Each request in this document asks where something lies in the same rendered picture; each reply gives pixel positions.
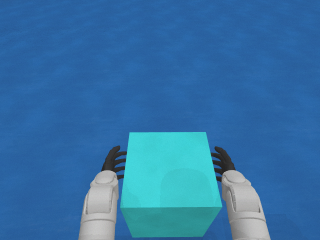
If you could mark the robot left forearm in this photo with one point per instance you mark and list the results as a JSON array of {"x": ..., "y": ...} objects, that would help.
[{"x": 99, "y": 213}]

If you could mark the robot left hand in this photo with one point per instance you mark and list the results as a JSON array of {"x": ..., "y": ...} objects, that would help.
[{"x": 110, "y": 162}]

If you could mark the robot right hand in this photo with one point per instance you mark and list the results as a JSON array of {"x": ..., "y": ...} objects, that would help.
[{"x": 225, "y": 162}]

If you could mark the carton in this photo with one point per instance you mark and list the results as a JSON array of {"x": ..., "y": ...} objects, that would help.
[{"x": 169, "y": 186}]

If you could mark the robot right forearm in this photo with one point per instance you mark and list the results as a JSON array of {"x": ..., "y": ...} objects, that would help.
[{"x": 244, "y": 208}]

